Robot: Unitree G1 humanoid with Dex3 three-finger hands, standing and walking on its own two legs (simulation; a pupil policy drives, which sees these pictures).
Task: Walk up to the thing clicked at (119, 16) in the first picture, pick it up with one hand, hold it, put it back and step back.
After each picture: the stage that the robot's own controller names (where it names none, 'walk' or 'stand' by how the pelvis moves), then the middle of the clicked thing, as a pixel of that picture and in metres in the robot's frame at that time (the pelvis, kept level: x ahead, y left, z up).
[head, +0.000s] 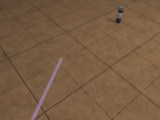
stand; (119, 14) +2.04 -0.44 -0.65
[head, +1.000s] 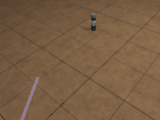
walk; (93, 22) +1.95 +0.07 -0.63
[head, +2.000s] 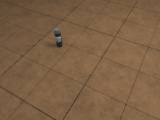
walk; (58, 37) +1.38 +0.40 -0.65
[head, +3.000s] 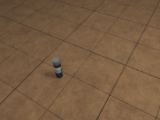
walk; (57, 68) +0.95 +0.33 -0.65
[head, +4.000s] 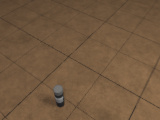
walk; (59, 96) +0.61 +0.23 -0.62
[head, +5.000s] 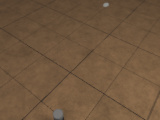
stand; out of the picture +0.45 +0.19 -0.64
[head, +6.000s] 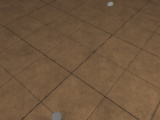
stand; out of the picture +0.42 +0.19 -0.64
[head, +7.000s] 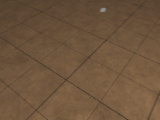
stand; out of the picture +0.40 +0.23 -0.66
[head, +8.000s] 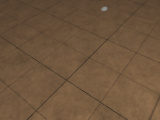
stand; out of the picture +0.39 +0.24 -0.66
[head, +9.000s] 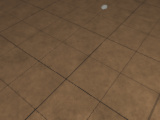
stand; out of the picture +0.38 +0.24 -0.66
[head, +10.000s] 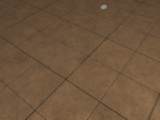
stand; out of the picture +0.38 +0.25 -0.66
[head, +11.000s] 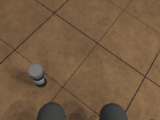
go down; (38, 76) +0.44 +0.22 -0.41
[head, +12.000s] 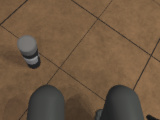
go down; (31, 54) +0.48 +0.23 -0.27
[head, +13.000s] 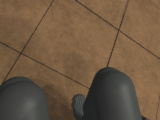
close in; out of the picture +0.46 +0.27 -0.17
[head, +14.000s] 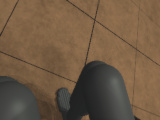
close; out of the picture +0.45 +0.29 -0.16
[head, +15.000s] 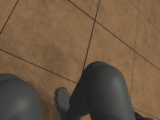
lift; out of the picture +0.43 +0.28 -0.17
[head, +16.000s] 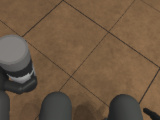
lift; (21, 70) +0.34 +0.22 +0.00
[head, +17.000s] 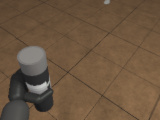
hold; (39, 83) +0.32 +0.17 +0.07
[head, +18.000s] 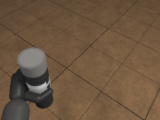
hold; (39, 82) +0.33 +0.17 +0.05
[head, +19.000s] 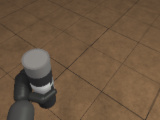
crouch; (42, 83) +0.32 +0.16 +0.05
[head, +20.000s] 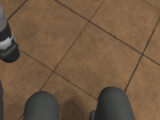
crouch; (0, 38) +0.46 +0.24 -0.03
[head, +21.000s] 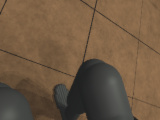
lower; out of the picture +0.47 +0.29 -0.17
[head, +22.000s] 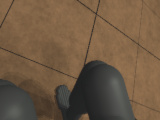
lower; out of the picture +0.47 +0.30 -0.17
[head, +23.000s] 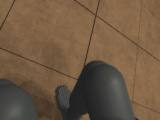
lower; out of the picture +0.47 +0.30 -0.16
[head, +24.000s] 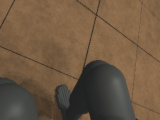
lower; out of the picture +0.46 +0.30 -0.17
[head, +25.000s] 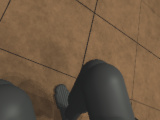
loosen; out of the picture +0.46 +0.28 -0.17
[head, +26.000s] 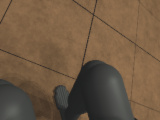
withdraw; out of the picture +0.46 +0.29 -0.18
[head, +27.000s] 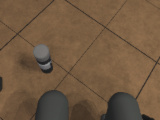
walk; (44, 60) +0.49 +0.21 -0.33
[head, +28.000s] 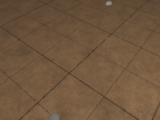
stand; out of the picture +0.42 +0.20 -0.59
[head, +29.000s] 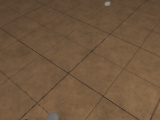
stand; out of the picture +0.42 +0.21 -0.60
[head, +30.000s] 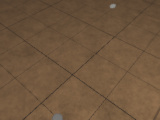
stand; out of the picture +0.42 +0.19 -0.63
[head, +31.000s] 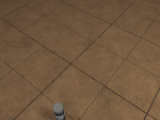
walk; (59, 113) +0.45 +0.19 -0.64
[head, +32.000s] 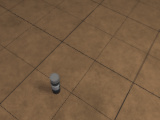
walk; (55, 84) +0.60 +0.21 -0.64
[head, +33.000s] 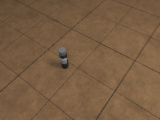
walk; (63, 58) +0.92 +0.26 -0.63
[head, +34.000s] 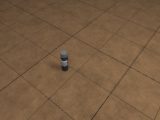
stand; (64, 61) +1.04 +0.23 -0.65
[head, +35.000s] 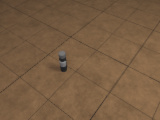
stand; (63, 61) +1.04 +0.24 -0.66
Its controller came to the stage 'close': yes
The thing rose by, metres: 0.70
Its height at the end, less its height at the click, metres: +0.00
